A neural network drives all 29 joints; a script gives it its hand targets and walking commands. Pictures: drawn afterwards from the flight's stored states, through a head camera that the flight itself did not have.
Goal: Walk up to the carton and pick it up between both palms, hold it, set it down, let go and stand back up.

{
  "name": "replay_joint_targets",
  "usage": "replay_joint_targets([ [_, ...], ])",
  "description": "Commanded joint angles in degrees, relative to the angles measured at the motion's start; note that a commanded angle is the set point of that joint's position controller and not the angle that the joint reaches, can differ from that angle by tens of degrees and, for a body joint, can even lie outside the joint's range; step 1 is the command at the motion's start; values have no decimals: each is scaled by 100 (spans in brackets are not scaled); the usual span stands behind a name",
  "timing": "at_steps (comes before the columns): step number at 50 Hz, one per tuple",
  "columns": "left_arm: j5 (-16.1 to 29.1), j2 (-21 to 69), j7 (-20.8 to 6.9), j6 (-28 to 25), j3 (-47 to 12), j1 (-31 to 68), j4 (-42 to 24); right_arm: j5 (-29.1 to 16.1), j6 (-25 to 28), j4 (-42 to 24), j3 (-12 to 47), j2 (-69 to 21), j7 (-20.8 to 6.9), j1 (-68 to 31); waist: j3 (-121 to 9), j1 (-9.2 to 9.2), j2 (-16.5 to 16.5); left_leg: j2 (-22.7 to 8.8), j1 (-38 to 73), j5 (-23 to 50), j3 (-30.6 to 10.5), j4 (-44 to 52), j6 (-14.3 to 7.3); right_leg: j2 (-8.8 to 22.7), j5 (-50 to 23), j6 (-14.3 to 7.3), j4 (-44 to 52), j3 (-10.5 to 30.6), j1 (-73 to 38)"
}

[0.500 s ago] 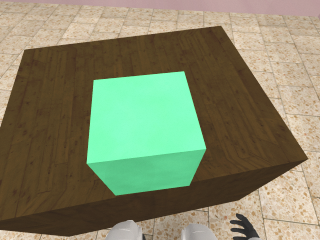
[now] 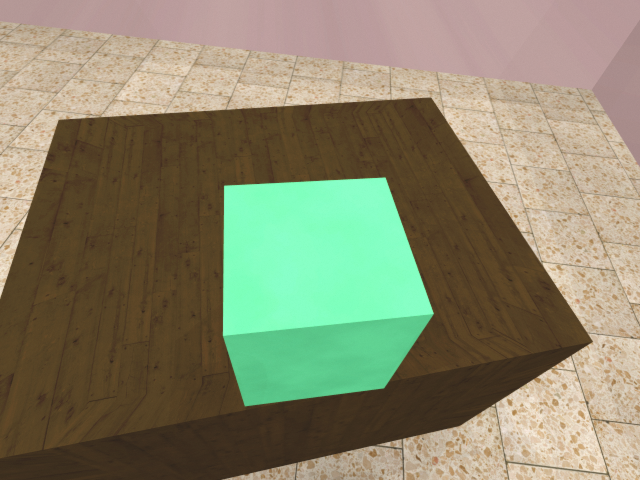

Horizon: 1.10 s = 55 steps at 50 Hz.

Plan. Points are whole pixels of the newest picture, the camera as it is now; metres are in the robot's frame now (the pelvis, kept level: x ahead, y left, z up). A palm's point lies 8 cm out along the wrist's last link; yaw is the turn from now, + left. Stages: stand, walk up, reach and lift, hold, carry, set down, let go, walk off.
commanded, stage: walk up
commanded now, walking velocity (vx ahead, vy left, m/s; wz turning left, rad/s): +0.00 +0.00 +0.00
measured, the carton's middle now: (312, 297) +0.34 +0.01 +0.00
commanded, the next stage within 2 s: stand in 1.44 s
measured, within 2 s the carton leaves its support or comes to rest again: neither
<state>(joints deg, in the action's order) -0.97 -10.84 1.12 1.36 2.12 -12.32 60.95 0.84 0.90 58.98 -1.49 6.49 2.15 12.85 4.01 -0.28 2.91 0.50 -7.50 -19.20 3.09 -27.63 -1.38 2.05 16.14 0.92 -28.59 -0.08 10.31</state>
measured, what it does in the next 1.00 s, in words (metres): steps on the spot: right foot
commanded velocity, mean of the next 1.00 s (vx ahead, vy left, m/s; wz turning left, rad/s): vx -0.12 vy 0.01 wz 0.03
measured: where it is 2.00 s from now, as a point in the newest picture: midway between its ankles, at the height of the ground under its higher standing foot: outside the picture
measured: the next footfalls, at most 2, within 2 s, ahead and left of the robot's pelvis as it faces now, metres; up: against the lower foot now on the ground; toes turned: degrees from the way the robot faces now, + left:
right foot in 0.72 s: -0.06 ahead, -0.10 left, +0.00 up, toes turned +1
left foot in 1.06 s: -0.09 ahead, +0.17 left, +0.00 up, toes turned +6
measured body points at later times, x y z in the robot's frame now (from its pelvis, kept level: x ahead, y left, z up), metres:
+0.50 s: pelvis -0.04 +0.05 -0.02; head +0.01 +0.07 +0.43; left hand +0.00 +0.31 -0.18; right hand +0.03 -0.21 -0.15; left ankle -0.01 +0.15 -0.74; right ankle -0.06 -0.11 -0.67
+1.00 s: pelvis -0.08 +0.03 +0.00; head -0.05 +0.02 +0.44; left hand -0.07 +0.25 -0.16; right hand -0.03 -0.21 -0.16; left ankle -0.12 +0.16 -0.71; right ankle -0.11 -0.06 -0.74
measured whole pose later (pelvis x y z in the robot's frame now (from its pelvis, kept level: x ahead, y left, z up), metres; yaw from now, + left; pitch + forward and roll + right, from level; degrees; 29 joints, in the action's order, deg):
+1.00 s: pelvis -0.08 +0.03 +0.00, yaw +3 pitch -1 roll +1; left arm -0.9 -6.8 2.7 0.6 2.1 -13.6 61.6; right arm -0.1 -2.9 60.0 -2.8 11.2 2.1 11.5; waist 3.6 0.0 -0.5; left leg -0.4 -17.0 -29.3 1.1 -44.5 0.2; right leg 0.5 21.0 -2.7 -33.2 -3.9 11.6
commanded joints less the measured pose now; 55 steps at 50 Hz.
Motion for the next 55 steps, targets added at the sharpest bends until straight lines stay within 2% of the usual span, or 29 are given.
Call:
replay_joint_targets([
  [1, 19, -417, 29, -153, 66, -207, -88, -35, 95, -195, -134, 715, 9, 80, -193, -16, -305, -713, 28, 2607, -630, 780, -295, 344, -1661, -150, 765, 323, -376],
  [9, 23, -243, 120, -168, 22, -258, 198, -15, 117, 172, -171, 637, 10, 423, -114, 33, -243, -703, 167, 2600, -562, 873, -233, 403, -1842, -105, 907, 297, -522],
  [10, -33, -1196, 342, -165, 281, -261, -30, -61, -117, 53, -495, 1654, 4, 61, 273, -318, -1023, -500, -1140, 3396, -95, -412, -15, 1473, -4595, -321, 79, 669, -988],
  [12, -22, -1470, 452, -143, 436, -1556, 279, 16, -305, -298, -464, 1205, -28, -201, -565, -680, 641, 133, -2325, -1639, -77, -3170, 295, 3040, -8209, -1453, 91, 1717, -1683],
  [13, -24, -1441, 483, -150, 483, -1703, 289, 39, -408, -510, -428, 991, -32, -338, -643, -737, 706, 49, -2426, -1961, -725, -4107, 355, 3148, -7958, -1670, 242, 1774, -1205],
  [14, 44, -942, 409, -138, 320, -735, 132, -79, -341, -643, -230, 340, 21, -119, -519, -122, 1507, -159, -1305, -1671, -969, -3744, 219, 1842, -5891, -1368, 448, 728, 190],
  [16, -130, -966, 323, -10, 315, 921, -337, -63, -274, -420, -261, 605, -3, 444, -303, 401, 1766, -408, -1147, -1097, -671, -2041, 175, 1127, -3699, -681, 413, 230, 568],
  [19, -43, -964, 164, 64, 279, 333, -311, 44, -187, -200, -390, 1131, 8, 915, -575, 349, 56, -284, -31, 1260, -91, 150, 164, 855, -2210, -328, -508, 317, 914],
  [20, 2, -673, 126, 84, 208, -146, -271, 104, -139, -371, -446, 1530, 20, 832, -720, 171, -1472, -1363, 565, 3311, -1211, 557, -31, 225, 931, -29, -1527, -252, 1667],
  [21, 14, -580, 210, 221, 212, 14, -478, 63, -178, -397, -511, 1921, 2, 993, -781, 393, -2193, -2620, -195, 4766, -2570, 891, -810, -456, 2752, 133, -3021, -36, 1632],
  [22, 22, -606, 250, 319, 230, 177, -487, 37, -213, -442, -501, 1985, -7, 944, -821, 491, -2006, -2711, -813, 4134, -2832, 1104, -1257, -451, 2810, 95, -3855, 528, 1392],
  [23, 14, -605, 213, 338, 244, 495, -543, 18, -246, -549, -412, 1792, 18, 471, -355, 377, -1435, -2493, -1204, 3520, -2502, 1139, -1277, -477, 2430, 68, -4429, 729, 1597],
  [27, -23, -764, 163, 327, 314, -50, -308, -18, -235, -885, -303, 1422, 22, -475, -607, -13, -1437, -1769, -836, 3872, -1752, 642, -1132, -308, 1536, 226, -4492, 369, 1610],
  [30, 23, -752, 143, 355, 258, -27, -305, 16, -208, -785, -289, 1416, 29, -297, -778, 24, -1326, -1614, -483, 3586, -1425, 604, -989, -280, 1641, 228, -3255, 111, 1281],
  [31, 52, -559, 68, 338, 158, -260, -255, 87, -185, -671, -297, 1352, -2, -49, -1328, 20, -1482, -1430, -438, 207, -1662, 1127, -857, -178, 1532, 79, -2316, 116, 661],
  [34, 49, -599, 11, 261, 277, -510, -172, 82, -293, -668, -373, 1448, -40, -298, -490, -69, -1774, -1429, -1200, -613, -1906, 1624, -612, -238, 1064, -239, -185, -157, -312],
  [35, 25, -590, 36, 198, 294, -814, -48, 29, -323, -615, -379, 1479, -58, -199, -381, -167, -1244, -1334, -1334, -303, -1756, 1430, -406, -300, 278, -344, 971, -275, -788],
  [36, -18, -639, 47, 119, 298, -1040, 26, 15, -327, -465, -312, 1304, -88, 129, -425, -113, -404, -997, -1479, -421, -1423, 895, -126, 180, 231, -463, 1617, 469, -1102],
  [37, -22, -957, 25, 26, 279, -695, -57, -96, -318, -554, -187, 915, -76, 54, -156, 18, 1302, -118, -1683, -476, -359, 120, 150, 1422, 1122, -870, 2224, 2134, -232],
  [38, 11, -601, 8, -59, 129, -239, -183, -16, -323, -502, -171, 919, -50, -161, 253, 24, 1173, -144, -1329, -613, -501, -512, 29, 1713, 1150, -995, 2347, 2298, 642],
  [42, 6, -484, 82, -290, -15, 187, -196, 41, -177, -125, -41, 622, -126, 79, 188, 275, 591, -204, -899, 325, -549, -399, -55, 913, -1226, -717, 1708, 1031, 118],
  [43, 47, -1116, 183, -217, 218, 381, -329, 3, -129, -428, -157, 1045, -48, -238, 544, 266, 798, -315, -1584, 646, -281, -662, 69, 1301, -5323, -725, 672, 662, -393],
  [45, 46, -939, 198, -203, 188, -725, -82, -59, -123, -364, -221, 1157, 32, -231, -529, -132, 664, -49, -1466, -741, -46, -1427, 89, 1584, -7486, -986, 87, 810, -993],
  [48, 10, -894, 215, -146, 220, -503, -167, -117, -281, -374, -197, 814, 20, -383, -427, -133, 813, -107, -1516, -1334, -306, -2196, 164, 1715, -6350, -1384, 201, 1095, -482],
  [51, -43, -872, 205, -65, 251, -275, -139, -91, -309, -261, -241, 718, 36, -192, -251, 25, 698, -172, -1267, -982, -111, -1257, 256, 1481, -5739, -1161, 118, 1109, -288],
  [52, -127, -1091, 167, 105, 360, 65, -127, -114, -234, -188, -296, 749, 141, 342, -425, 483, 1485, -647, -531, 290, -160, 5, 99, 597, -4442, -837, -570, 170, -45],
  [53, -142, -880, 135, 137, 311, 174, -300, -17, -138, -86, -470, 1450, 202, 902, -701, 653, 605, -1568, 916, 3049, -1103, 314, -205, 223, -2481, -370, -1598, 15, 1322],
  [54, -176, -538, 129, 181, 293, 47, -455, 89, -144, -17, -563, 2104, 241, 1353, -848, 580, -1150, -3323, 1643, 7062, -2593, 154, -874, -455, 2165, 28, -2985, -221, 2684],
  [55, -167, -373, 152, 300, 318, -52, -459, 96, -187, 98, -582, 2124, 264, 1689, -1008, 679, -1475, -3470, 1047, 8361, -2222, -150, -1363, -355, 2528, 52, -4002, 391, 2272],
])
